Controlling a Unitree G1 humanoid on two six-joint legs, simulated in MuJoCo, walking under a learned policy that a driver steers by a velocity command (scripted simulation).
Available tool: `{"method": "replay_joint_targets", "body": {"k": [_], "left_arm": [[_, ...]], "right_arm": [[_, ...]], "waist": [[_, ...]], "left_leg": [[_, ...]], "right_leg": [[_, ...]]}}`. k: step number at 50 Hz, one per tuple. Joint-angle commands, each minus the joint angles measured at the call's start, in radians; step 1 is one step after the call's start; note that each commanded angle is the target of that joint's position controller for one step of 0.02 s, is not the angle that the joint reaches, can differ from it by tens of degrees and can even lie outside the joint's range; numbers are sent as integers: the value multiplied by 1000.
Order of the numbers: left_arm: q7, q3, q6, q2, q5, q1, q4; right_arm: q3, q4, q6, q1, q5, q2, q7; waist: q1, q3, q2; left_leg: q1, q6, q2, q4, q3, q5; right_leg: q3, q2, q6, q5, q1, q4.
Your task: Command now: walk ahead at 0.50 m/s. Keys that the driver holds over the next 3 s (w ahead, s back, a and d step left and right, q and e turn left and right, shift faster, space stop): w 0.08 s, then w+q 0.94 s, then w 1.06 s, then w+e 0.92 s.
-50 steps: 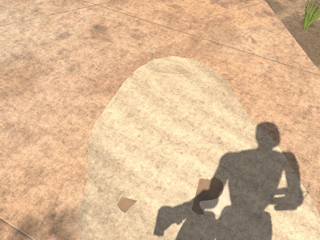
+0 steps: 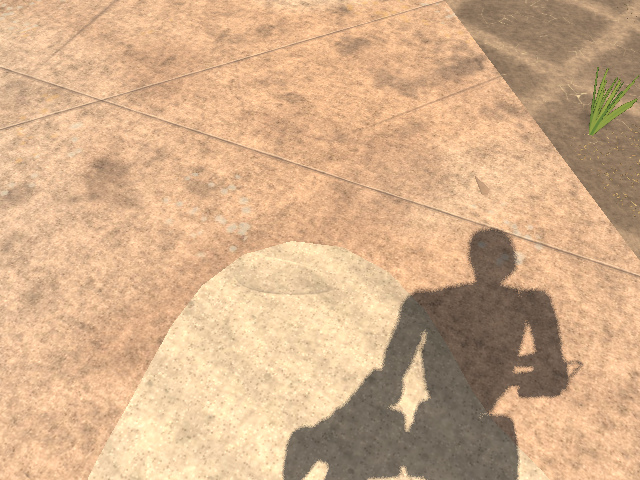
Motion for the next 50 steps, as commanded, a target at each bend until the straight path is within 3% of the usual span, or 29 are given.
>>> {"method": "replay_joint_targets", "body": {"k": [1, 3, 4, 6, 9, 13, 17, 19, 20, 21, 22, 23, 24, 25, 26, 27, 29, 31, 33, 38, 43, 45, 46, 47, 48, 49, 50], "left_arm": [[5, 27, -40, 127, -2, -83, -108], [11, 31, -13, 95, 10, -43, -97], [12, 28, -2, 74, 12, -26, -91], [18, 29, 5, 69, 25, -71, -113], [18, 27, -2, 59, 32, -194, -155], [2, 17, -18, 38, 20, -340, -187], [-21, 17, -39, 58, 9, -437, -221], [-26, 27, -49, 92, 8, -409, -218], [-24, 34, -53, 109, 8, -361, -206], [-18, 51, -56, 139, 12, -253, -175], [-9, 70, -61, 191, 29, -90, -148], [-3, 93, -50, 283, 38, 33, -131], [-8, 81, -42, 236, 33, 55, -121], [-7, 57, -42, 149, 28, -12, -136], [-6, 44, -39, 114, 26, -81, -144], [-8, 33, -37, 84, 28, -139, -141], [-10, 30, -41, 67, 36, -194, -131], [-9, 40, -50, 87, 36, -196, -115], [-4, 48, -53, 108, 38, -182, -98], [10, 60, -37, 151, 32, -152, -76], [12, 74, -8, 194, 9, -88, -46], [13, 81, 5, 219, -1, -97, -45], [15, 86, 12, 235, -6, -105, -48], [17, 86, 22, 239, -11, -122, -51], [20, 75, 22, 213, -2, -111, -56], [16, 39, 12, 98, 45, -74, -94], [4, 17, -30, 67, 32, -62, -139]], "right_arm": [[-30, -7, 1, 138, -2, -116, -7], [-21, -6, -8, 100, -17, -85, -2], [-23, 2, -15, 108, -15, -93, -2], [-29, 21, -19, 140, -8, -121, -9], [-36, 39, -7, 197, 0, -142, -30], [-40, 57, 7, 263, 12, -161, -45], [-44, 75, 25, 319, 21, -162, -54], [-53, 69, 33, 301, 20, -178, -61], [-57, 64, 38, 287, 20, -181, -62], [-51, 55, 40, 274, 17, -163, -62], [-33, 31, 39, 255, 5, -111, -57], [-7, 5, 24, 360, 2, -16, -55], [-7, -9, 12, 380, 27, -43, -52], [-35, -12, 13, 304, 45, -146, -54], [-41, -26, 19, 240, 40, -155, -56], [-43, -31, 28, 221, 28, -139, -56], [-47, -36, 50, 235, 24, -98, -49], [-44, -54, 68, 223, 24, -70, -47], [-45, -78, 75, 184, 18, -68, -46], [-33, -129, 65, 40, 15, -50, -15], [-30, -199, 68, -87, 15, -59, 11], [-41, -214, 71, -71, 13, -83, 16], [-53, -208, 74, -20, 12, -105, 15], [-76, -177, 76, 108, 16, -139, 12], [-115, -125, 81, 288, 19, -209, -3], [-139, -109, 87, 355, 25, -319, -25], [-127, -155, 65, 328, 17, -344, -15]], "waist": [[-72, -101, 62], [-16, -71, 101], [-6, -68, 99], [-3, -38, 80], [-31, -11, 58], [-79, 10, 72], [-102, 25, 91], [-70, 12, 112], [-41, -8, 124], [12, -67, 115], [85, -205, 62], [72, -371, -174], [69, -421, -314], [73, -268, -180], [56, -166, -111], [27, -97, -77], [-20, -39, -116], [-32, -21, -93], [-30, -8, -61], [15, 22, -39], [49, 64, -37], [19, 38, -59], [-16, -4, -78], [-94, -72, -70], [-175, -167, -29], [-138, -223, 209], [-92, -397, 275]], "left_leg": [[437, 179, 296, -323, -431, -32], [291, 161, 239, -385, -321, 57], [263, 171, 231, -406, -287, 105], [241, 188, 220, -432, -252, 188], [283, 176, 202, -440, -222, 232], [298, 143, 173, -424, -199, 164], [370, 138, 212, -348, -270, 118], [395, 120, 234, -295, -315, 124], [390, 108, 230, -250, -323, 160], [364, 85, 185, -144, -303, 239], [243, 51, 117, 99, -258, 180], [-108, -20, -31, 463, -136, -166], [-290, -26, -27, 656, -187, -443], [-348, -19, 34, 728, -214, -367], [-336, -19, 76, 720, -183, -278], [-297, -25, 106, 679, -175, -213], [-208, -32, 147, 615, -170, -145], [-210, -43, 152, 589, -158, -94], [-250, -54, 156, 521, -165, -25], [-229, -51, 140, 246, -101, 185], [-236, -13, 117, 104, -34, 104], [-162, 22, 72, 81, 14, 3], [-73, 44, 31, 79, 48, -47], [98, 75, -22, 29, 78, -29], [387, 115, -49, -10, 44, 19], [677, 214, 191, -49, -360, 8], [850, 384, 359, -243, -901, -196]], "right_leg": [[29, -104, -21, 119, -473, 180], [33, -144, -17, 196, -354, 98], [24, -146, -10, 211, -336, 77], [13, -150, 12, 265, -371, -2], [8, -136, 42, 415, -437, -201], [-13, -78, 56, 559, -370, -455], [3, -48, 49, 524, -331, -574], [11, -40, 33, 458, -262, -610], [-1, -32, 19, 424, -187, -627], [-17, -23, -7, 406, -31, -654], [75, -132, -65, 401, 235, -613], [412, -375, -187, 332, 636, -618], [695, -451, -244, 128, 669, -749], [571, -408, -196, 41, 536, -777], [424, -369, -161, 100, 392, -797], [320, -326, -150, 183, 267, -834], [173, -273, -134, 280, 125, -897], [81, -269, -149, 381, 91, -932], [16, -275, -162, 458, 104, -946], [-143, -256, -137, 506, 153, -951], [-204, -301, -111, 550, 292, -900], [-236, -308, -91, 793, 332, -804], [-254, -302, -80, 973, 337, -707], [-285, -275, -60, 1090, 308, -529], [-303, -232, -20, 999, 156, -278], [-298, -127, 37, 293, -218, 82], [-53, 34, 59, -160, -472, 306]]}}
Next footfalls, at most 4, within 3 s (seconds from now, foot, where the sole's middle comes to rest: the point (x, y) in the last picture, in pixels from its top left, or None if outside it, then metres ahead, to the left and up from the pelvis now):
0.44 right None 0.42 -0.13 -0.76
0.96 left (233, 411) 0.59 0.21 -0.76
1.50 right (252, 264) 0.98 0.21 -0.76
2.04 left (116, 226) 1.09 0.58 -0.76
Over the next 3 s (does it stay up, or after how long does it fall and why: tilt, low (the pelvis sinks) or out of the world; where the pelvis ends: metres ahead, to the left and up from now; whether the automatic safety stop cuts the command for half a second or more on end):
stays up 1.49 0.62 0.02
